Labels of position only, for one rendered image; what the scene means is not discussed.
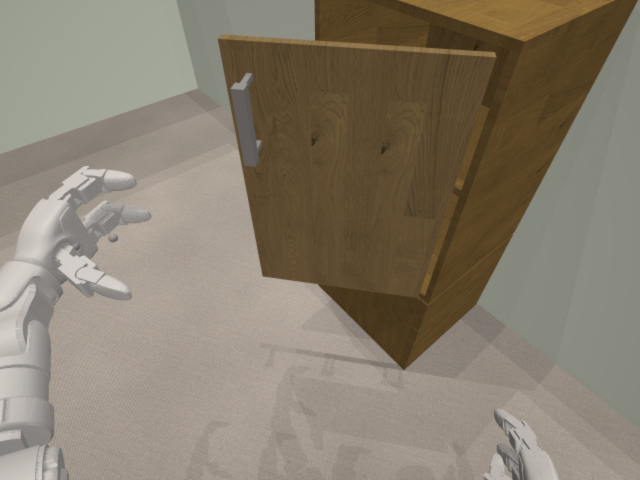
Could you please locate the left robot upper arm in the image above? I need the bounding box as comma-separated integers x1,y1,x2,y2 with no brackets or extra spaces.
0,444,69,480

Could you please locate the robot right hand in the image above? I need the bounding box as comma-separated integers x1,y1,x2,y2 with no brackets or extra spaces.
484,408,559,480

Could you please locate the handle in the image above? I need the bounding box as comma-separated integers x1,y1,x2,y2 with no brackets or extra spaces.
231,73,262,167

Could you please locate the cupboard door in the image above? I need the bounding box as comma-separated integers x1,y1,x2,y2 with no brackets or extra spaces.
218,34,497,298

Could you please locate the robot left forearm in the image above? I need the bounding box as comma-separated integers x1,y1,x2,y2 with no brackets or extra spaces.
0,261,63,456

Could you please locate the robot left hand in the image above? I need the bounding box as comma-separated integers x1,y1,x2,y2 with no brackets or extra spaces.
13,166,152,301

